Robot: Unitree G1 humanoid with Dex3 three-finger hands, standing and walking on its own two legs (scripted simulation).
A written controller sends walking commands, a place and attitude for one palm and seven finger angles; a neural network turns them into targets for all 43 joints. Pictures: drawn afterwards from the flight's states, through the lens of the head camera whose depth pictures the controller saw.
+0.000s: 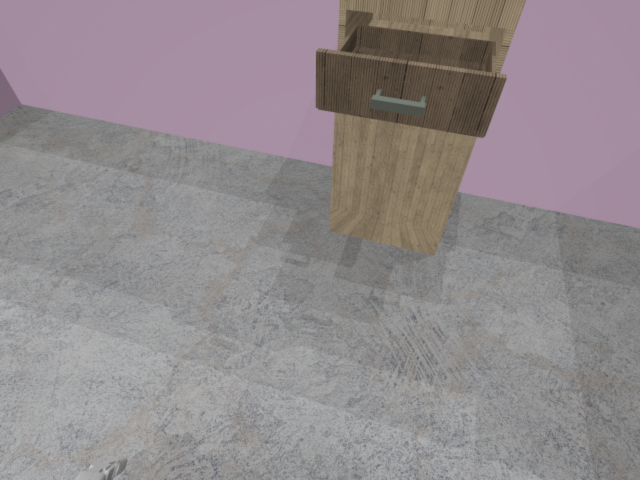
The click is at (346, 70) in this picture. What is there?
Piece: drawer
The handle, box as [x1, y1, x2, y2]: [370, 89, 425, 116]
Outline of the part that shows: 371,98 371,108 422,116 425,105 425,96 422,96 419,102 381,96 381,89 378,89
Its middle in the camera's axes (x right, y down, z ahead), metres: +0.18 -0.31 +0.87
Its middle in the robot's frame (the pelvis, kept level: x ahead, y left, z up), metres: +0.88 -0.13 +0.05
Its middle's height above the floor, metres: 0.82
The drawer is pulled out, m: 0.29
